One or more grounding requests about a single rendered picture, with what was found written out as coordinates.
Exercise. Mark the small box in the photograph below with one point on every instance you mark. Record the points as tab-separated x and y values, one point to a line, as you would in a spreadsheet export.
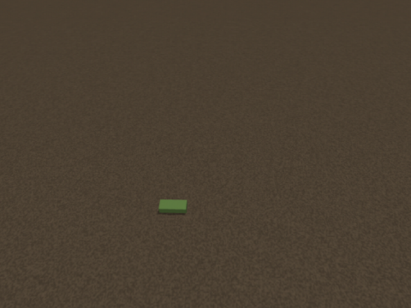
173	206

